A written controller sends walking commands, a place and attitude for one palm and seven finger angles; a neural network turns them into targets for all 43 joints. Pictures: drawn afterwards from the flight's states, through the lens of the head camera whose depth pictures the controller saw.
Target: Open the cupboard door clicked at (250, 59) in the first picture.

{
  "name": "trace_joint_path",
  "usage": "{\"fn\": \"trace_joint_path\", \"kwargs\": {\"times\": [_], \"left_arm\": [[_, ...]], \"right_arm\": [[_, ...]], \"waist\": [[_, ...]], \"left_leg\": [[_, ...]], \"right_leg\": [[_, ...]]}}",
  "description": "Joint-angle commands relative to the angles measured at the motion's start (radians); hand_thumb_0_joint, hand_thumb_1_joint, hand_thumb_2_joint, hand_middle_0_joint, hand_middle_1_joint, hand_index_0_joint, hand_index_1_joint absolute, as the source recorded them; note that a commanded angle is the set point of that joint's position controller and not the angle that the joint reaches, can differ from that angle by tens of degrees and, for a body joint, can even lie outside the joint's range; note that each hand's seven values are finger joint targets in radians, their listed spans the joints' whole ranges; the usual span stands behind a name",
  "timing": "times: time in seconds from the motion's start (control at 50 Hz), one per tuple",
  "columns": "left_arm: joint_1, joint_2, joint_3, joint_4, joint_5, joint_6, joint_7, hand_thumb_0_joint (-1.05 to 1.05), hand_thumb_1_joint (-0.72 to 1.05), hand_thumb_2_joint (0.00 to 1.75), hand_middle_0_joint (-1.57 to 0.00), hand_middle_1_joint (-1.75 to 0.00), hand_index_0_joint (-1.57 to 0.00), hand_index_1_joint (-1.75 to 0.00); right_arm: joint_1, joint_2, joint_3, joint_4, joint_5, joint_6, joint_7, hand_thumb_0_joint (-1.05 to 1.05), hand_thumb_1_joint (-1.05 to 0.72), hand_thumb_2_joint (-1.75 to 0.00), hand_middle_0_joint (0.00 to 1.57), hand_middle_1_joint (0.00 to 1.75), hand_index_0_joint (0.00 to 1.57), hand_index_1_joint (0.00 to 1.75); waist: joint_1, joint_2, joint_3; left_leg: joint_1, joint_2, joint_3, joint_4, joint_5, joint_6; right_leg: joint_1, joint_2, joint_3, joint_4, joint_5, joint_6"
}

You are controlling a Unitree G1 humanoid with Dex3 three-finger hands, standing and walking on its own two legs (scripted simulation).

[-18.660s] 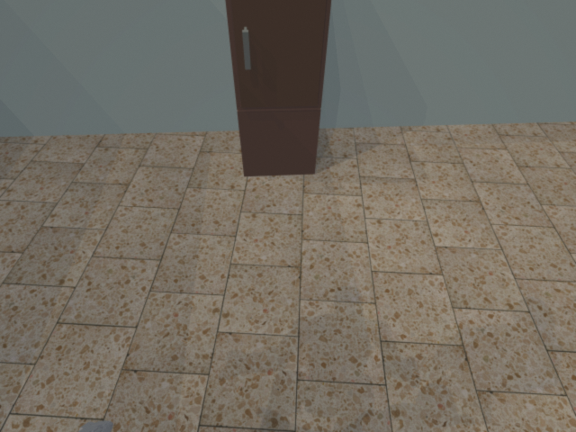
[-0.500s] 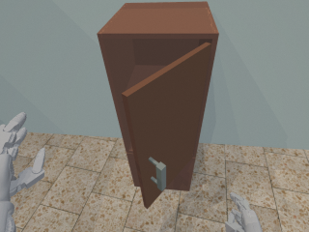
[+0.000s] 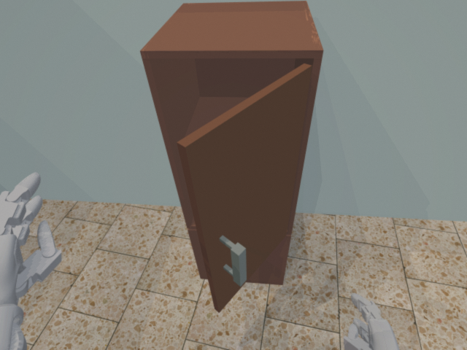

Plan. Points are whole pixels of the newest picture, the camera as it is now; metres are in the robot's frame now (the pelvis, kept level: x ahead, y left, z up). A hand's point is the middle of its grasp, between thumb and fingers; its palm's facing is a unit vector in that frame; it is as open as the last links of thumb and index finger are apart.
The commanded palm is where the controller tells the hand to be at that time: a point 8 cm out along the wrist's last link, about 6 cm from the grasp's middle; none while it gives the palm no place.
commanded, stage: step back with the hand held close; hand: left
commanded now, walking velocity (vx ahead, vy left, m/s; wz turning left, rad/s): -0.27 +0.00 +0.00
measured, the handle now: (232, 260) +0.33 +0.05 -0.09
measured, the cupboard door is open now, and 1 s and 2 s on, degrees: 54 54 54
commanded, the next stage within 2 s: stop stepping back and stand still in 1.16 s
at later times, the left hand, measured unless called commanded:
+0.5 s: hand (18, 285) +0.14 +0.28 +0.16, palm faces +0.37 -0.78 -0.50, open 7.4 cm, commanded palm +0.08 +0.32 +0.17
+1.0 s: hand out of the picture +0.06 +0.31 +0.16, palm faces +0.47 -0.75 -0.46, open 7.4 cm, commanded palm -0.02 +0.34 +0.17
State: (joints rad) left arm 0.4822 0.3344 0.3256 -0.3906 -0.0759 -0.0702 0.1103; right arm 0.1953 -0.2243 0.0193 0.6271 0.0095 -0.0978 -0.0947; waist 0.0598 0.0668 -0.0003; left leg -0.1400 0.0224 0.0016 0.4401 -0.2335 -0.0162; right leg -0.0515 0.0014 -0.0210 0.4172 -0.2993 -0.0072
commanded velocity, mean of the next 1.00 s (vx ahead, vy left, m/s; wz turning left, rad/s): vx -0.30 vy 0.00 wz -0.03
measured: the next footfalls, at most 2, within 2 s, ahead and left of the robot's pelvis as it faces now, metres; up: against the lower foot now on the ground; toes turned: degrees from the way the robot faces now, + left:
right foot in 1.20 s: -0.24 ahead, -0.07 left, +0.00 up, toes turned +0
left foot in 1.58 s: -0.07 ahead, +0.12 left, +0.00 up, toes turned +0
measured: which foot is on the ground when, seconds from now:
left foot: down 0.00-1.00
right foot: down 0.00-0.94, up 0.96-1.00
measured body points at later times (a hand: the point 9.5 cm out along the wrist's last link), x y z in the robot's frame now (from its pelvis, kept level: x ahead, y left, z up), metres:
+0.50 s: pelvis -0.06 +0.02 +0.00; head -0.04 +0.02 +0.45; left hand +0.12 +0.32 +0.18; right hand +0.12 -0.22 -0.08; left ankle +0.01 +0.13 -0.74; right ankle -0.04 -0.11 -0.74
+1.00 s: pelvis -0.14 +0.03 -0.01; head -0.12 +0.05 +0.43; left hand +0.03 +0.35 +0.18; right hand +0.04 -0.20 -0.09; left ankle -0.01 +0.13 -0.74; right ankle -0.09 -0.11 -0.72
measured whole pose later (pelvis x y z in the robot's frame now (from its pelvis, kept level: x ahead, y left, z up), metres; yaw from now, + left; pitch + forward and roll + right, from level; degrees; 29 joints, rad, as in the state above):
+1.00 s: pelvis -0.14 +0.03 -0.01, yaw +5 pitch +0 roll -5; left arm 0.49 0.43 0.43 -0.51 -0.03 -0.22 0.16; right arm 0.18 -0.21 -0.02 0.62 -0.01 -0.06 -0.09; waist -0.02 0.04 0.05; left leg -0.48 0.02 -0.04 0.56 -0.10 0.05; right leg -0.40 0.08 0.02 0.75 -0.33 0.03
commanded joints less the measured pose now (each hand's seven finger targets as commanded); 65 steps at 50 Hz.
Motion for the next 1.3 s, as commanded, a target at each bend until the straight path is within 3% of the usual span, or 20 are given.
{"fn": "trace_joint_path", "kwargs": {"times": [0.0,0.16,0.32,0.5,0.64,0.7,0.76,0.8,0.86,0.92,0.94,0.98,1.02,1.1,1.14,1.18,1.2,1.22,1.24,1.28], "left_arm": [[-0.129,0.262,0.206,-0.167,0.017,-0.113,0.019,0.0,0.9,0.9,-0.2,-0.3,-0.2,-0.3],[0.059,0.239,0.192,-0.254,0.012,-0.129,0.023,0.0,0.9,0.9,-0.2,-0.3,-0.2,-0.3],[0.085,0.27,0.223,-0.289,0.005,-0.129,0.047,0.0,0.9,0.9,-0.2,-0.3,-0.2,-0.3],[0.073,0.253,0.219,-0.297,0.026,-0.172,0.058,0.0,0.9,0.9,-0.2,-0.3,-0.2,-0.3],[0.052,0.25,0.241,-0.324,0.05,-0.206,0.057,0.0,0.9,0.9,-0.2,-0.3,-0.2,-0.3],[0.058,0.266,0.255,-0.34,0.046,-0.215,0.059,0.0,0.9,0.9,-0.2,-0.3,-0.2,-0.3],[0.031,0.258,0.218,-0.328,0.033,-0.212,0.074,0.0,0.9,0.9,-0.2,-0.3,-0.2,-0.3],[-0.01,0.26,0.203,-0.306,0.035,-0.199,0.088,0.0,0.9,0.9,-0.2,-0.3,-0.2,-0.3],[-0.048,0.275,0.207,-0.307,0.032,-0.198,0.087,0.0,0.9,0.9,-0.2,-0.3,-0.2,-0.3],[-0.024,0.281,0.251,-0.357,0.049,-0.226,0.077,0.0,0.9,0.9,-0.2,-0.3,-0.2,-0.3],[-0.037,0.299,0.278,-0.394,0.052,-0.231,0.07,0.0,0.9,0.9,-0.2,-0.3,-0.2,-0.3],[0.021,0.285,0.282,-0.371,0.043,-0.232,0.063,0.0,0.9,0.9,-0.2,-0.3,-0.2,-0.3],[0.111,0.249,0.254,-0.34,0.016,-0.219,0.067,0.0,0.9,0.9,-0.2,-0.3,-0.2,-0.3],[0.082,0.253,0.217,-0.382,-0.011,-0.221,0.057,0.0,0.9,0.9,-0.2,-0.3,-0.2,-0.3],[0.031,0.272,0.213,-0.394,-0.003,-0.241,0.047,0.0,0.9,0.9,-0.2,-0.3,-0.2,-0.3],[-0.048,0.33,0.244,-0.382,0.006,-0.256,0.06,0.0,0.9,0.9,-0.2,-0.3,-0.2,-0.3],[-0.078,0.338,0.244,-0.365,0.017,-0.26,0.07,0.0,0.9,0.9,-0.2,-0.3,-0.2,-0.3],[-0.118,0.341,0.22,-0.375,0.012,-0.252,0.062,0.0,0.9,0.9,-0.2,-0.3,-0.2,-0.3],[-0.069,0.364,0.255,-0.339,0.011,-0.233,0.056,0.0,0.9,0.9,-0.2,-0.3,-0.2,-0.3],[0.042,0.334,0.267,-0.277,0.002,-0.198,0.041,0.0,0.9,0.9,-0.2,-0.3,-0.2,-0.3]], "right_arm": [[-0.131,-0.111,-0.044,-0.165,-0.01,-0.007,-0.005,0.0,-0.9,-0.9,0.2,0.3,0.2,0.3],[-0.131,-0.12,-0.065,-0.218,-0.004,0.071,-0.001,0.0,-0.9,-0.9,0.2,0.3,0.2,0.3],[-0.132,-0.124,-0.075,-0.236,0.003,0.094,-0.011,0.0,-0.9,-0.9,0.2,0.3,0.2,0.3],[-0.117,-0.139,-0.072,-0.241,0.002,0.057,-0.009,0.0,-0.9,-0.9,0.2,0.3,0.2,0.3],[-0.108,-0.143,-0.076,-0.233,-0.009,0.003,-0.008,0.0,-0.9,-0.9,0.2,0.3,0.2,0.3],[-0.09,-0.133,-0.079,-0.22,-0.015,-0.014,-0.002,0.0,-0.9,-0.9,0.2,0.3,0.2,0.3],[-0.057,-0.116,-0.082,-0.167,-0.017,-0.009,0.003,0.0,-0.9,-0.9,0.2,0.3,0.2,0.3],[-0.06,-0.107,-0.083,-0.144,-0.017,0.002,0.003,0.0,-0.9,-0.9,0.2,0.3,0.2,0.3],[-0.091,-0.122,-0.077,-0.152,-0.011,0.007,-0.01,0.0,-0.9,-0.9,0.2,0.3,0.2,0.3],[-0.14,-0.153,-0.079,-0.187,-0.013,-0.015,-0.021,0.0,-0.9,-0.9,0.2,0.3,0.2,0.3],[-0.134,-0.132,-0.087,-0.186,-0.026,-0.027,-0.016,0.0,-0.9,-0.9,0.2,0.3,0.2,0.3],[-0.131,-0.119,-0.1,-0.167,-0.033,-0.048,0.012,0.0,-0.9,-0.9,0.2,0.3,0.2,0.3],[-0.142,-0.115,-0.104,-0.157,-0.029,-0.062,0.032,0.0,-0.9,-0.9,0.2,0.3,0.2,0.3],[-0.102,-0.102,-0.077,-0.111,-0.042,-0.066,0.043,0.0,-0.9,-0.9,0.2,0.3,0.2,0.3],[-0.086,-0.094,-0.077,-0.098,-0.045,-0.049,0.042,0.0,-0.9,-0.9,0.2,0.3,0.2,0.3],[-0.104,-0.089,-0.07,-0.091,-0.04,-0.034,0.033,0.0,-0.9,-0.9,0.2,0.3,0.2,0.3],[-0.104,-0.077,-0.066,-0.089,-0.041,-0.037,0.025,0.0,-0.9,-0.9,0.2,0.3,0.2,0.3],[-0.132,-0.093,-0.083,-0.104,-0.012,-0.043,0.019,0.0,-0.9,-0.9,0.2,0.3,0.2,0.3],[-0.142,-0.108,-0.085,-0.128,-0.006,-0.036,0.009,0.0,-0.9,-0.9,0.2,0.3,0.2,0.3],[-0.122,-0.098,-0.065,-0.152,-0.002,-0.017,0.001,0.0,-0.9,-0.9,0.2,0.3,0.2,0.3]], "waist": [[-0.049,-0.085,0.017],[-0.051,-0.009,-0.154],[-0.055,-0.004,-0.161],[-0.065,0.04,-0.05],[-0.059,0.098,-0.063],[-0.063,0.015,-0.064],[-0.081,-0.147,-0.067],[-0.091,-0.201,-0.063],[-0.088,-0.1,0.001],[-0.064,0.264,-0.056],[-0.055,0.252,-0.101],[-0.048,0.137,-0.143],[-0.042,0.18,-0.162],[-0.058,0.189,-0.172],[-0.063,0.072,-0.178],[-0.073,-0.064,-0.201],[-0.082,-0.069,-0.221],[-0.073,-0.265,-0.239],[-0.08,-0.274,-0.195],[-0.083,-0.08,-0.191]], "left_leg": [[0.025,-0.008,0.011,0.028,0.165,0.057],[0.056,0.024,0.004,-0.003,0.442,0.046],[-0.042,0.036,-0.012,-0.023,0.363,0.041],[-0.342,0.062,-0.08,-0.145,-0.219,0.069],[-0.536,0.097,-0.135,-0.162,-0.413,0.099],[-0.46,0.049,-0.088,-0.045,-0.355,0.077],[-0.141,-0.05,0.009,0.26,-0.144,0.01],[-0.072,-0.056,0.027,0.315,-0.098,0.004],[-0.137,0.002,-0.058,0.067,-0.148,0.028],[-0.606,0.24,-0.376,-0.364,-0.608,0.139],[-0.614,0.292,-0.425,-0.392,-0.569,0.17],[-0.453,0.278,-0.329,-0.278,-0.355,0.182],[-0.353,0.241,-0.222,-0.251,-0.287,0.145],[-0.181,0.219,-0.166,-0.256,-0.156,0.066],[-0.047,0.176,-0.092,-0.098,0.064,0.027],[0.07,0.094,0.005,0.118,0.13,-0.011],[0.101,0.057,0.054,0.132,0.216,-0.013],[0.067,0.014,0.065,0.179,0.173,0.001],[0.045,-0.001,0.062,0.189,0.186,0.015],[0.13,0.024,0.042,0.098,0.453,0.037]], "right_leg": [[-0.19,-0.062,0.039,-0.159,0.318,0.015],[-0.102,-0.035,-0.006,-0.045,0.448,0.025],[-0.092,-0.026,-0.001,-0.013,0.385,0.028],[-0.067,0.012,0.021,0.006,0.043,0.03],[0.025,0.049,0.042,0.125,-0.007,0.029],[-0.101,0.009,0.112,0.031,-0.076,0.006],[-0.463,-0.14,0.229,-0.182,-0.195,-0.06],[-0.539,-0.17,0.198,-0.197,-0.173,-0.067],[-0.488,-0.066,0.098,-0.104,-0.142,-0.008],[-0.015,0.126,0.006,0.392,-0.052,0.043],[0.001,0.133,0.029,0.572,-0.066,0.036],[-0.119,0.117,0.062,0.641,-0.157,0.016],[-0.158,0.098,0.019,0.553,-0.204,0.001],[-0.162,0.078,-0.007,0.125,-0.24,-0.024],[-0.212,-0.008,0.094,-0.143,-0.076,-0.047],[-0.363,-0.153,0.236,-0.171,0.166,-0.089],[-0.34,-0.161,0.199,-0.148,0.428,-0.06],[-0.284,-0.123,0.14,-0.092,0.64,0.025],[-0.285,-0.106,0.088,-0.061,0.759,0.068],[-0.284,-0.037,0.029,0.02,0.639,0.072]]}}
